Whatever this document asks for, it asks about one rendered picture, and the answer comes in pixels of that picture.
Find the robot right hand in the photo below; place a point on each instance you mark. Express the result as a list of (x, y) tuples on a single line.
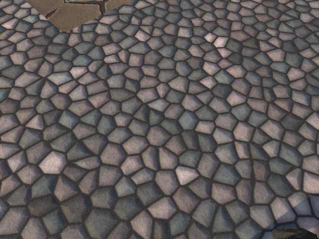
[(290, 233)]

